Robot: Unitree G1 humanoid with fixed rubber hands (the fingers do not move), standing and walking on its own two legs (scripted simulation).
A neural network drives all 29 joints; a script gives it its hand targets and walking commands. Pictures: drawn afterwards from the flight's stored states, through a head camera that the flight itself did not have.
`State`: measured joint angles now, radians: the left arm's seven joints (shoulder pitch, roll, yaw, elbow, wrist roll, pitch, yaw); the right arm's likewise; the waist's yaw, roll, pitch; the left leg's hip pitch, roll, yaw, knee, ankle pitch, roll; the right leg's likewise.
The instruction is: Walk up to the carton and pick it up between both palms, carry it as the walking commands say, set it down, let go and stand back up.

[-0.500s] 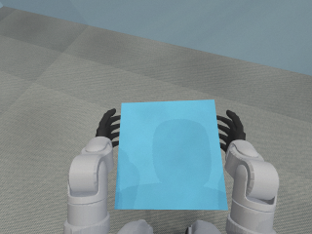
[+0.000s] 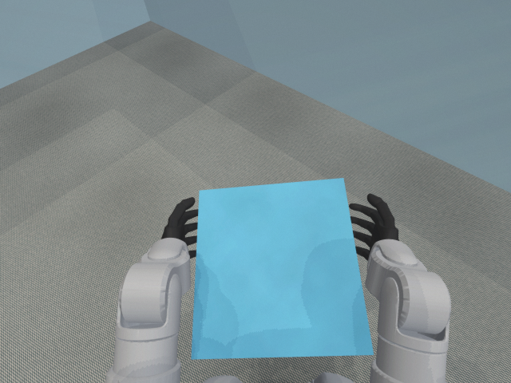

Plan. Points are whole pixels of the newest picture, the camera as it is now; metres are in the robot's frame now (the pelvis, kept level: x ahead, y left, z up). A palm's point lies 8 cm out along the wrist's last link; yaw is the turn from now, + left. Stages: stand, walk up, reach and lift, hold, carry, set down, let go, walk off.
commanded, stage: carry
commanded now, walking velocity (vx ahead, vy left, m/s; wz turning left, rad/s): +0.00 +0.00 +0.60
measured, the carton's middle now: (280, 276) +0.27 -0.03 -0.01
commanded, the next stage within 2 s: none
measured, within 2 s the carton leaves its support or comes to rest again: neither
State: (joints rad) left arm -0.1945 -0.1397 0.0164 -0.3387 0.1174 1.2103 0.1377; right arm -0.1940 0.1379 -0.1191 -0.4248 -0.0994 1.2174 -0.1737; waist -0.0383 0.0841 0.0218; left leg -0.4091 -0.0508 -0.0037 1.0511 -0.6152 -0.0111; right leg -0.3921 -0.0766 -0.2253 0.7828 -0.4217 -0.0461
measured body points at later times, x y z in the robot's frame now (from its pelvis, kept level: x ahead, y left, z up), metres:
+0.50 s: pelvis +0.06 -0.02 +0.00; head +0.10 -0.04 +0.45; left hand +0.31 +0.19 +0.08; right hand +0.39 -0.09 +0.07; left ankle +0.05 +0.08 -0.68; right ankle +0.10 -0.13 -0.71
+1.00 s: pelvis +0.02 -0.06 +0.01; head +0.04 -0.09 +0.46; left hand +0.19 +0.21 +0.10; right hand +0.34 -0.03 +0.07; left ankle -0.01 +0.06 -0.64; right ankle +0.12 -0.12 -0.71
